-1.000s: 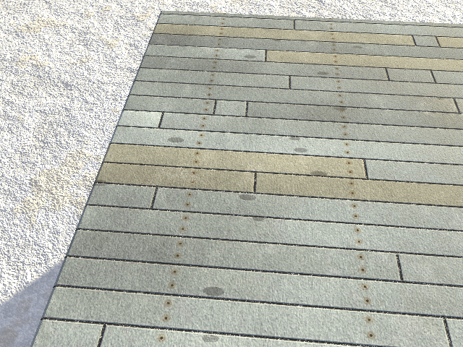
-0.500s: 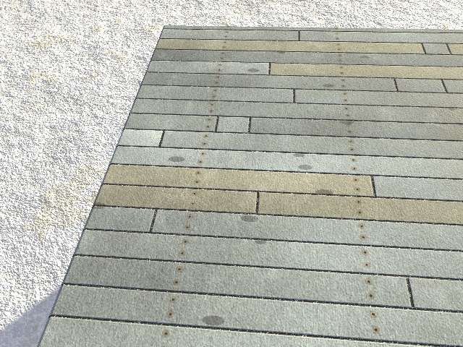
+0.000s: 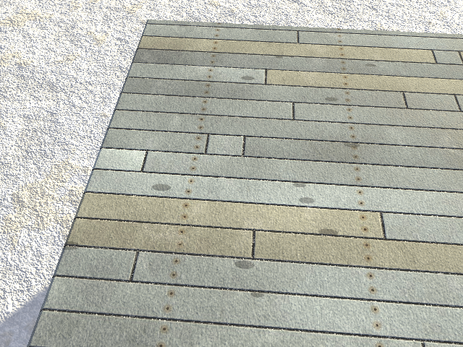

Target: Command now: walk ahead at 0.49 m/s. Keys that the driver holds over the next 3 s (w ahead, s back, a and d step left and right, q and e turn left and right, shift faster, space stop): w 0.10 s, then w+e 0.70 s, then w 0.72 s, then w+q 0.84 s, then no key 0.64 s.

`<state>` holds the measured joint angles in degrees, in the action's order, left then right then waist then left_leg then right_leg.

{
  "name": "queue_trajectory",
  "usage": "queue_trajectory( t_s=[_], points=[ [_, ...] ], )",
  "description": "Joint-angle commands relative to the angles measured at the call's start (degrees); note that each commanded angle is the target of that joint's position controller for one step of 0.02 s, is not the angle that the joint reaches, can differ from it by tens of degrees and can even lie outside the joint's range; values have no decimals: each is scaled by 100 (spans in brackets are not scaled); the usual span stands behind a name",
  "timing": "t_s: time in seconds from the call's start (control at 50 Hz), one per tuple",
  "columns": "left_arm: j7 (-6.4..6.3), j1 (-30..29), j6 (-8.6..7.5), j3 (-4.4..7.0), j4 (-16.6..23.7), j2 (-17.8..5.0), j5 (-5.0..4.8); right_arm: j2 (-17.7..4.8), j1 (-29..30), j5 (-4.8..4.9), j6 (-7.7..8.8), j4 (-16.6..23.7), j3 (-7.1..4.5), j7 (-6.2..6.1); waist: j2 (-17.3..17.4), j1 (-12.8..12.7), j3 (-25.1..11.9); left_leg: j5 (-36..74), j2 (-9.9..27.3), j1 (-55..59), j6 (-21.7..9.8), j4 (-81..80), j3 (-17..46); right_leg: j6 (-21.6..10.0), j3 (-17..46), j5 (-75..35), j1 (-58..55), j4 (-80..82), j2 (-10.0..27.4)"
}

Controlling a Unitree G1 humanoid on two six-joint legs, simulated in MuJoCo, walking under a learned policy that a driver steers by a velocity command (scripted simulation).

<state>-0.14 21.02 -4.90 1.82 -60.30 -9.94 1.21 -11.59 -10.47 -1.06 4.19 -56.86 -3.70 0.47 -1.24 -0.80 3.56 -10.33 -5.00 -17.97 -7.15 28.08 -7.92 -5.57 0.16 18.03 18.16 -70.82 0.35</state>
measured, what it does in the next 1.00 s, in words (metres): walks ahead, turning right: right foot, then left foot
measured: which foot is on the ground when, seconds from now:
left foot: down 0.00-0.46, up 0.48-0.94, down 0.96-1.00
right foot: up 0.00-0.42, down 0.44-0.96, up 0.98-1.00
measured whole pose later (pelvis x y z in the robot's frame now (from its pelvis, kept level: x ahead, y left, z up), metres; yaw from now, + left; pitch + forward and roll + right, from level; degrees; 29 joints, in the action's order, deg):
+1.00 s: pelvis +0.57 -0.07 -0.01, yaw -24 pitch +2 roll +0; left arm -0.3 26.4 -3.9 4.0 -53.8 -14.7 0.3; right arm -12.5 -1.8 -2.6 4.9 -42.0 -1.3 0.4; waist -0.3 -4.5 2.2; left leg -5.7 -1.0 -26.9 -2.8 31.8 -2.8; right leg -5.2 9.5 27.7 1.6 -37.2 -6.7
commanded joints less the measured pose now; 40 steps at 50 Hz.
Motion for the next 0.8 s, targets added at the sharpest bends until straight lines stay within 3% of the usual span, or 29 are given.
queue_trajectory(
  t_s=[0.02, 0.06, 0.08, 0.12, 0.22, 0.3, 0.32, 0.36, 0.4, 0.42, 0.44, 0.46, 0.48, 0.5, 0.52, 0.54, 0.56, 0.6, 0.64, 0.66, 0.74, 0.8],
  points=[
    [78, 421, 97, 76, 229, -168, 122, -169, -721, -2, 173, -104, 33, -47, 123, -106, -44, 165, 1835, 591, -718, -1972, 2237, 62, 268, -178, 961, 186, 470],
    [104, 185, 179, 102, 316, -191, 117, -200, -1027, 23, 250, -213, 60, -58, 205, -153, 83, 1037, 1605, 605, -577, -1988, 1724, 126, 118, -336, 1133, 522, 511],
    [130, 9, 219, 98, 411, -168, 115, -376, -1091, 21, 254, -226, 35, -64, 378, -179, 48, 884, 1614, 656, -611, -2076, 1637, 179, 25, -508, 1313, 755, 527],
    [165, -577, 265, 112, 609, -279, 102, -438, -1292, 23, 248, -231, 40, -62, 363, -61, 179, 1014, 1557, 837, -543, -2227, 1439, 265, -80, -968, 1753, 1178, 603],
    [220, -1712, 243, 33, 984, -178, -26, -358, -1821, 19, 272, -320, 104, -100, 438, 257, 300, 1996, 1447, 1331, -171, -2231, 702, 252, -316, -1886, 1864, 2653, 390],
    [228, -2286, 205, 10, 1195, -196, -11, -339, -2159, -12, 269, -438, 135, -182, 421, 423, 365, 2780, 1587, 2102, -81, -2002, 274, 57, -622, -1848, 1839, 3424, 143],
    [231, -2311, 193, 10, 1246, -190, -2, -411, -2162, -33, 260, -452, 124, -206, 525, 394, 343, 3121, 1701, 2262, -81, -1846, 224, -19, -663, -1689, 1739, 3558, 109],
    [206, -2090, 174, 69, 1219, -291, 30, -524, -2046, -29, 247, -444, 105, -269, 579, 207, 148, 4817, 1777, 2592, -12, -1212, 14, -224, -875, -1206, 1320, 3691, -183],
    [155, -1249, 142, 181, 986, -466, 43, -704, -1917, -50, 182, -403, 56, -317, 701, -169, -349, 6030, 1825, 2735, 24, 114, -140, -485, -1040, -694, 469, 3817, -564],
    [137, -502, 106, 267, 747, -591, 77, -795, -1825, -21, 139, -348, 31, -309, 702, -501, -727, 5613, 1793, 2422, 73, 1165, -233, -646, -959, -878, -455, 4240, -642],
    [99, 294, 95, 414, 564, -956, 180, -784, -1635, 22, 144, -168, 38, -278, 522, -907, -1139, 4139, 1694, 1254, 169, 2653, -286, -964, -58, -678, -1801, 4422, -3],
    [46, 663, 163, 623, 645, -1627, 169, -348, -1901, 239, 208, 222, 96, -155, -1144, -745, -1946, -361, 444, -1264, 552, 5449, -325, -2117, 3232, -929, -3815, 4726, 1926],
    [79, 411, 263, 578, 642, -1499, 19, -658, -1407, 97, 258, 348, 33, -105, -149, -625, -1989, -1617, 304, -2188, 468, 5948, 864, -2176, 4030, -948, -3788, 5336, 2016],
    [58, -90, 278, 527, 703, -1348, -38, -636, -813, 70, 328, 597, 36, -67, 15, -459, -1068, -1117, 704, -2587, 418, 5603, 1067, -1895, 3148, -830, -2993, 5497, 1828],
    [65, -360, 259, 443, 719, -1007, -35, -646, -740, 82, 370, 627, 27, -58, 408, -207, -556, -766, 912, -2325, 421, 4984, 1035, -1568, 2622, -1296, -2159, 5707, 1612],
    [54, -528, 225, 387, 747, -848, -58, -581, -691, 10, 295, 657, 10, -68, 578, 16, -264, -680, 1047, -1977, 478, 4545, 1041, -1317, 2137, -1737, -1509, 5825, 1307],
    [32, -563, 171, 354, 740, -783, -86, -483, -833, -104, 173, 660, 32, -79, 403, 190, -154, -709, 1102, -1573, 576, 4252, 1019, -1244, 1825, -2403, -1010, 5824, 1102],
    [16, -424, 57, 347, 714, -843, -120, -379, -859, -192, -32, 714, 38, -38, 242, 298, -213, -735, 1115, -1378, 743, 3820, 942, -1197, 1526, -2683, -748, 5875, 836],
    [12, -217, 21, 377, 717, -1032, -133, -401, -583, -180, -122, 860, 28, 1, 131, 274, -171, -349, 1111, -1562, 866, 3388, 807, -1091, 1314, -2909, -667, 5922, 632],
    [16, -81, 24, 403, 718, -1158, -122, -395, -280, -167, -133, 1024, 42, 7, -90, 199, -111, -176, 1139, -1660, 935, 3027, 778, -1124, 1403, -2966, -625, 5954, 692],
    [25, 430, 82, 383, 736, -1078, -119, -487, 822, -132, -154, 1436, 51, 53, -212, -214, -92, 710, 991, -2113, 989, 1975, 728, -787, 1481, -2945, -1205, 5862, 503],
    [3, 683, 89, 395, 798, -1150, -85, -473, 1341, -89, -121, 1706, 110, 52, -311, -386, -106, 872, 857, -2177, 968, 1407, 752, -785, 1660, -3218, -1575, 5623, 579]
  ],
)
Next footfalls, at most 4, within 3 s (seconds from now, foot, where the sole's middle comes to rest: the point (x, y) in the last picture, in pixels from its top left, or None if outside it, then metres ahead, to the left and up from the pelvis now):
0.44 right None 0.39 -0.11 -0.77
0.96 left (258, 259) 0.74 -0.04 -0.77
1.52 right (344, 220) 0.89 -0.34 -0.77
2.08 left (313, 151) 1.20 -0.27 -0.77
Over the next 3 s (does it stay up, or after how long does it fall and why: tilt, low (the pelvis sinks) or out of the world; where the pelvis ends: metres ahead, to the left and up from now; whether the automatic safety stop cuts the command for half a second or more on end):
stays up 1.35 -0.34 0.01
